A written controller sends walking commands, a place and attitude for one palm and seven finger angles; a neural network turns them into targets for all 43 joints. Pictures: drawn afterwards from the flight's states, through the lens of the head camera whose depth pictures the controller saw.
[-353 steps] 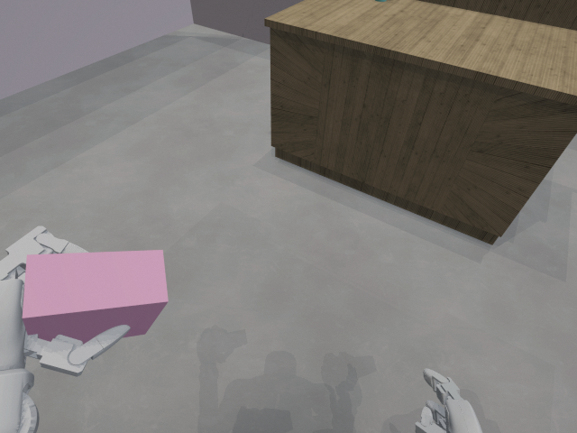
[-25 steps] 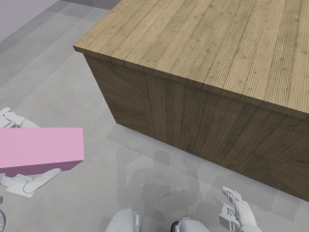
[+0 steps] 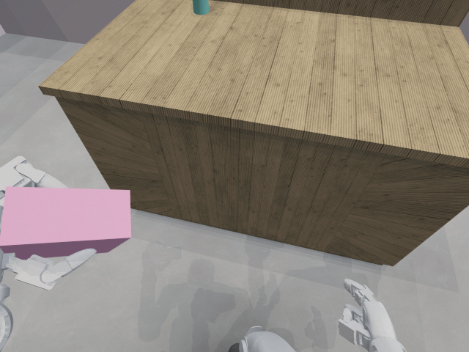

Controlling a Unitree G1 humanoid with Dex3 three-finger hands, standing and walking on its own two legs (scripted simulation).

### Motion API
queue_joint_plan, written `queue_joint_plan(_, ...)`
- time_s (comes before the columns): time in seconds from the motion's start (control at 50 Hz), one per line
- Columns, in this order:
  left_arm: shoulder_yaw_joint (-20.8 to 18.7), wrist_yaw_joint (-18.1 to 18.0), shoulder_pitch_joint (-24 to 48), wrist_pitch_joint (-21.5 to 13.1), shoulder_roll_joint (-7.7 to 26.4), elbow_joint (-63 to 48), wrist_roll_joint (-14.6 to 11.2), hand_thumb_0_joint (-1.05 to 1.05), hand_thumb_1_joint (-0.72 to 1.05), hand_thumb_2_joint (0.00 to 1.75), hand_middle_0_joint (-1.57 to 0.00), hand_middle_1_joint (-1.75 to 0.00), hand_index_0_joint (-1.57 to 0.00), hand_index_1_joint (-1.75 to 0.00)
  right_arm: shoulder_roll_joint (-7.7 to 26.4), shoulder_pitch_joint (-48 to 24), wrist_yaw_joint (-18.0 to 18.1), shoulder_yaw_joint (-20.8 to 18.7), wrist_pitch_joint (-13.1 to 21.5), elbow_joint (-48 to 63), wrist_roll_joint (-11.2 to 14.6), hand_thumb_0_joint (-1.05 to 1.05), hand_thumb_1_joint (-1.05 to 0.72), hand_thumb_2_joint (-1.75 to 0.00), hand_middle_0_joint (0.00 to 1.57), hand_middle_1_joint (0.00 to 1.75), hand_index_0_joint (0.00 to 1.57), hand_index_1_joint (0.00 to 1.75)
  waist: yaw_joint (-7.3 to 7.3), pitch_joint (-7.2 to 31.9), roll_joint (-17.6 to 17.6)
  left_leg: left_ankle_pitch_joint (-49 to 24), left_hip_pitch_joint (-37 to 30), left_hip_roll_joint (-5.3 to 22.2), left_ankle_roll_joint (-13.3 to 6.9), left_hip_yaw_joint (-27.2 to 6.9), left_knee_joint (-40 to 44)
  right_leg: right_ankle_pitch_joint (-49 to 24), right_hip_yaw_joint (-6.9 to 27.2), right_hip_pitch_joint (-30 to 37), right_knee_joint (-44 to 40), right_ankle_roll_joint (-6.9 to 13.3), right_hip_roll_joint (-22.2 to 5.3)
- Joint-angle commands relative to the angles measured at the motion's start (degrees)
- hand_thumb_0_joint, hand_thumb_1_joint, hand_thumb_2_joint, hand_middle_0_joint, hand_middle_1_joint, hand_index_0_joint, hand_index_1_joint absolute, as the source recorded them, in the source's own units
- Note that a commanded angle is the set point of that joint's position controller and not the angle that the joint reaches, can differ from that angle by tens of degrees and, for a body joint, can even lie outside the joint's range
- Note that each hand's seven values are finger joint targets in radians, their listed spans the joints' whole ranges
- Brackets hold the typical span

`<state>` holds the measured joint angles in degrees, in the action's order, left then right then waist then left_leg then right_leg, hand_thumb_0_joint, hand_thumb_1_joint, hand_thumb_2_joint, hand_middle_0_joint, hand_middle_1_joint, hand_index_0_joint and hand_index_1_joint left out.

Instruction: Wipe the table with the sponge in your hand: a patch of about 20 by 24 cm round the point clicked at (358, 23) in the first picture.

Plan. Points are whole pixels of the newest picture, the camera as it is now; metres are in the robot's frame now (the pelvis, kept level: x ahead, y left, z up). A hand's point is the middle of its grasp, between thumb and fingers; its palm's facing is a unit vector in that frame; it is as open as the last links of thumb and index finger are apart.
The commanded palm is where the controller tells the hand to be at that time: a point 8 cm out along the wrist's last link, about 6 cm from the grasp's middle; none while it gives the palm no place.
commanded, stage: turn to face it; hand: left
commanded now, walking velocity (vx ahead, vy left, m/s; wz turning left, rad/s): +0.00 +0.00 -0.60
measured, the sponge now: (84, 226) +0.23 +0.21 +0.16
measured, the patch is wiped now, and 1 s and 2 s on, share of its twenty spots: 0.00 0.00 0.00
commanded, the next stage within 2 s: take the last steps up to it in 0.90 s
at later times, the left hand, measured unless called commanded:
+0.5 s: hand (187, 223) +0.23 +0.08 +0.18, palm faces +0.04 -0.83 -0.55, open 10.0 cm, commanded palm +0.19 +0.14 +0.19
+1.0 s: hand (274, 268) +0.20 -0.02 +0.17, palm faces -0.15 -0.85 -0.50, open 10.0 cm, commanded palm +0.16 +0.06 +0.19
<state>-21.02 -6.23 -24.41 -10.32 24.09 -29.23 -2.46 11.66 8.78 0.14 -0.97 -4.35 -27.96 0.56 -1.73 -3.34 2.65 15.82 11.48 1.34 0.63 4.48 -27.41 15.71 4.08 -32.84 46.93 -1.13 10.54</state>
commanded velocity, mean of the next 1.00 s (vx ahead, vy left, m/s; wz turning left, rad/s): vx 0.01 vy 0.00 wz -0.42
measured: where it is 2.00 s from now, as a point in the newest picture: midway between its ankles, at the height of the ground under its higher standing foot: outside the picture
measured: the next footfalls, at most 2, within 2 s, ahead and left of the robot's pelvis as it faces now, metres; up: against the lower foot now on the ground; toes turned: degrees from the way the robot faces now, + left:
right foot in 0.16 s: +0.07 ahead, -0.15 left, +0.00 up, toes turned -12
left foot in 0.60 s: +0.00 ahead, +0.06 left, +0.00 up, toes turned -18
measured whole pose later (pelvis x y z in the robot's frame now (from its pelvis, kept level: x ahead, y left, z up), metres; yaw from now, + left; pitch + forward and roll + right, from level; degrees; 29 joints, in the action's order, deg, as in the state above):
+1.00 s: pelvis -0.12 -0.10 +0.00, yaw -31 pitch +0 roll +1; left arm -20.9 -7.8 -27.9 -11.0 22.1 -31.5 -2.2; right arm 10.3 7.7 0.4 1.5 0.9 -34.4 0.8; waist 1.1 -7.6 -1.2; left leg 27.7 24.3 3.2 3.7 1.7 -59.4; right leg 13.0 -1.9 -20.8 33.4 4.0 2.0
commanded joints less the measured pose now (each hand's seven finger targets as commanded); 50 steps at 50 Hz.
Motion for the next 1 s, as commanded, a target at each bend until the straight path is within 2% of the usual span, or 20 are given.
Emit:
queue_joint_plan(0.0,-6.0,-0.9,-1.0,-3.5,5.8,-9.8,-1.1,0.00,0.10,1.30,-1.20,-1.60,-1.20,-1.60,6.2,-3.1,0.2,-2.2,4.9,7.1,0.9,0.00,-0.90,-0.90,0.20,0.30,0.20,0.30,-0.18,0.1,-14.8,-4.9,3.3,21.4,-9.3,-4.4,10.0,10.1,-0.5,-3.5,21.1,-1.8,-11.8)
queue_joint_plan(0.06,-4.3,-1.9,3.5,-3.6,5.6,-12.2,-0.3,0.00,0.10,1.30,-1.20,-1.60,-1.20,-1.60,7.9,0.7,0.6,-2.0,7.5,6.3,1.1,0.00,-0.90,-0.90,0.20,0.30,0.20,0.30,1.04,2.2,-12.7,-18.9,-0.5,18.5,-4.1,1.3,3.7,8.9,-8.1,9.0,-4.1,-2.2,-10.6)
queue_joint_plan(0.12,-4.5,-2.4,9.4,-3.0,7.0,-12.2,1.2,0.00,0.10,1.30,-1.20,-1.60,-1.20,-1.60,8.8,0.5,0.6,-2.3,9.7,5.0,0.7,0.00,-0.90,-0.90,0.20,0.30,0.20,0.30,1.12,4.8,-12.4,-17.5,2.9,15.3,-0.5,3.8,-8.9,-4.5,-11.0,23.4,-18.5,-1.6,-8.5)
queue_joint_plan(0.14,-5.8,-2.9,10.5,-3.3,8.7,-12.9,1.4,0.00,0.10,1.30,-1.20,-1.60,-1.20,-1.60,7.6,-0.2,0.4,-2.0,10.0,5.1,1.1,0.00,-0.90,-0.90,0.20,0.30,0.20,0.30,0.87,7.2,-4.3,-10.6,6.2,12.0,1.4,5.4,-19.6,-16.4,-2.7,27.9,-21.3,1.6,-14.8)
queue_joint_plan(0.16,-9.6,-3.7,7.9,-3.7,12.5,-11.4,1.2,0.00,0.10,1.30,-1.20,-1.60,-1.20,-1.60,5.9,-1.7,0.7,-1.3,9.9,5.8,0.8,0.00,-0.90,-0.90,0.20,0.30,0.20,0.30,-0.16,8.8,10.7,14.4,17.7,4.3,3.8,4.4,-32.0,-36.9,16.0,33.0,-22.8,8.2,-25.3)
queue_joint_plan(0.18,-10.6,-3.8,5.3,-3.3,12.4,-11.9,-0.2,0.00,0.10,1.30,-1.20,-1.60,-1.20,-1.60,6.5,-2.8,0.9,-2.3,9.2,6.4,1.2,0.00,-0.90,-0.90,0.20,0.30,0.20,0.30,-1.19,13.6,16.2,20.1,16.6,3.0,3.6,-3.6,-39.9,-29.5,25.1,28.3,-26.9,8.6,-28.8)
queue_joint_plan(0.24,-12.9,-4.0,-4.4,-4.4,11.8,-18.2,-1.6,0.00,0.10,1.30,-1.20,-1.60,-1.20,-1.60,4.6,-4.4,0.0,-0.3,5.6,4.9,0.0,0.00,-0.90,-0.90,0.20,0.30,0.20,0.30,-0.18,16.2,-0.6,11.4,18.6,3.6,4.0,-7.5,-41.7,-11.7,20.0,29.7,-25.3,11.1,-25.3)
queue_joint_plan(0.44,-11.2,-3.9,-9.0,-4.0,9.0,-12.9,-1.5,0.00,0.10,1.30,-1.20,-1.60,-1.20,-1.60,6.7,-4.0,0.0,-1.6,2.8,5.2,0.7,0.00,-0.90,-0.90,0.20,0.30,0.20,0.30,0.02,13.4,3.1,12.6,8.7,0.2,2.6,-4.0,-15.7,-4.5,21.5,20.8,-30.6,10.7,-22.3)
queue_joint_plan(0.52,-8.7,-3.4,-4.5,-3.6,8.9,-14.2,-1.0,0.00,0.10,1.30,-1.20,-1.60,-1.20,-1.60,7.6,-2.8,0.4,-1.7,2.6,5.4,0.7,0.00,-0.90,-0.90,0.20,0.30,0.20,0.30,0.66,12.7,2.1,9.2,-0.6,-0.2,0.8,-3.1,-2.9,3.4,20.5,15.1,-32.1,7.1,-19.0)
queue_joint_plan(0.56,-7.6,-2.8,-1.7,-4.3,8.8,-16.0,-0.6,0.00,0.10,1.30,-1.20,-1.60,-1.20,-1.60,8.7,-1.7,0.9,-2.3,3.3,6.0,0.3,0.00,-0.90,-0.90,0.20,0.30,0.20,0.30,1.35,11.1,-3.3,12.0,-5.8,5.0,-2.8,-7.8,6.3,8.9,18.0,8.4,-27.6,3.4,-14.1)
queue_joint_plan(0.6,-8.9,-2.5,0.0,-4.8,9.7,-16.7,0.2,0.00,0.10,1.30,-1.20,-1.60,-1.20,-1.60,8.7,-3.7,1.8,-2.0,5.0,6.2,0.2,0.00,-0.90,-0.90,0.20,0.30,0.20,0.30,0.46,7.6,-20.0,12.7,-1.9,21.2,-10.3,-20.3,14.3,7.9,3.6,1.2,-1.1,-0.4,-6.3)
queue_joint_plan(0.62,-8.9,-2.7,4.4,-4.9,11.2,-20.4,1.3,0.00,0.10,1.30,-1.20,-1.60,-1.20,-1.60,6.7,-3.9,2.2,-2.1,6.0,6.8,0.1,0.00,-0.90,-0.90,0.20,0.30,0.20,0.30,0.38,7.1,-19.5,10.7,5.6,24.4,-11.9,-21.0,16.1,9.7,0.7,4.3,14.3,-1.0,-7.0)
queue_joint_plan(0.66,-6.6,-2.1,-0.9,-3.7,7.1,-12.0,0.9,0.00,0.10,1.30,-1.20,-1.60,-1.20,-1.60,6.8,-2.5,1.9,-2.4,7.3,5.5,0.2,0.00,-0.90,-0.90,0.20,0.30,0.20,0.30,0.43,1.6,-14.9,1.3,9.3,20.9,-11.0,-10.4,11.5,9.5,-0.7,2.5,19.5,-1.3,-10.0)
queue_joint_plan(0.72,-3.5,-2.5,4.7,-3.7,5.4,-13.4,0.8,0.00,0.10,1.30,-1.20,-1.60,-1.20,-1.60,7.8,-0.4,1.7,-1.9,9.6,3.8,0.8,0.00,-0.90,-0.90,0.20,0.30,0.20,0.30,0.98,2.0,-16.8,-16.6,2.3,17.4,-5.7,-1.6,4.9,10.1,-7.7,7.0,-0.3,-1.9,-10.7)
queue_joint_plan(0.78,-3.4,-2.8,8.2,-3.7,5.8,-12.0,1.3,0.00,0.10,1.30,-1.20,-1.60,-1.20,-1.60,8.3,-0.3,1.1,-2.1,11.4,3.2,0.6,0.00,-0.90,-0.90,0.20,0.30,0.20,0.30,1.35,5.2,-14.4,-20.2,1.5,15.5,-2.6,-0.8,-4.0,0.0,-11.4,19.4,-16.8,-1.7,-8.7)
queue_joint_plan(0.8,-4.0,-2.8,9.1,-3.9,6.3,-11.4,1.5,0.00,0.10,1.30,-1.20,-1.60,-1.20,-1.60,8.0,-0.5,1.0,-2.0,11.6,3.1,0.7,0.00,-0.90,-0.90,0.20,0.30,0.20,0.30,1.33,6.0,-11.2,-15.6,4.0,13.9,-1.3,0.2,-8.6,-6.0,-9.9,24.0,-21.1,-0.8,-10.4)
queue_joint_plan(0.84,-7.2,-3.5,7.0,-4.2,10.1,-11.1,1.4,0.00,0.10,1.30,-1.20,-1.60,-1.20,-1.60,5.2,-1.5,0.9,-1.2,11.3,4.0,0.8,0.00,-0.90,-0.90,0.20,0.30,0.20,0.30,1.33,9.9,8.2,11.1,16.6,3.2,3.0,2.3,-26.5,-34.2,15.2,30.5,-23.8,8.3,-26.8)
queue_joint_plan(0.86,-9.0,-3.6,3.2,-3.9,11.2,-11.3,0.3,0.00,0.10,1.30,-1.20,-1.60,-1.20,-1.60,6.3,-2.8,1.2,-2.3,10.8,4.3,1.1,0.00,-0.90,-0.90,0.20,0.30,0.20,0.30,0.00,12.1,13.0,17.6,16.6,2.2,2.7,-3.1,-35.5,-34.1,22.5,28.0,-26.9,10.2,-30.3)
queue_joint_plan(0.92,-12.2,-3.8,-6.2,-4.9,10.9,-15.1,-0.7,0.00,0.10,1.30,-1.20,-1.60,-1.20,-1.60,3.9,-4.2,0.9,0.0,8.3,3.3,0.1,0.00,-0.90,-0.90,0.20,0.30,0.20,0.30,0.70,14.9,1.7,12.9,18.5,3.2,3.0,-6.3,-36.6,-30.8,14.0,30.7,-23.3,11.7,-27.7)
queue_joint_plan(0.98,-12.8,-3.9,-9.3,-5.5,10.0,-15.2,-0.8,0.00,0.10,1.30,-1.20,-1.60,-1.20,-1.60,3.8,-4.7,1.6,-0.2,7.4,3.0,-0.3,0.00,-0.90,-0.90,0.20,0.30,0.20,0.30,1.20,15.6,3.4,10.9,14.2,1.7,2.6,-3.2,-26.3,-29.5,10.3,28.8,-24.5,10.7,-25.0)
